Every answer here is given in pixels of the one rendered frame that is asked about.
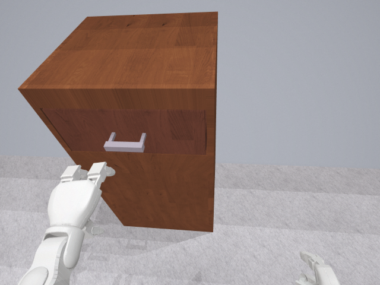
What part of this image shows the handle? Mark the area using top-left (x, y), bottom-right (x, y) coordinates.
top-left (103, 132), bottom-right (147, 153)

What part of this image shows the cabinet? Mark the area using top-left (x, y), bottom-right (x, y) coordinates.
top-left (18, 12), bottom-right (218, 232)

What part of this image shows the left robot forearm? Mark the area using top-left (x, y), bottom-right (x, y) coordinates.
top-left (17, 225), bottom-right (85, 285)

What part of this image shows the robot right hand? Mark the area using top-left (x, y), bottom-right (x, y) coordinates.
top-left (295, 251), bottom-right (341, 285)

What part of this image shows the robot left hand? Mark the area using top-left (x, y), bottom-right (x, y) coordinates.
top-left (47, 162), bottom-right (115, 239)

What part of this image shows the drawer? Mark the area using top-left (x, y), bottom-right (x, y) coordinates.
top-left (42, 108), bottom-right (207, 155)

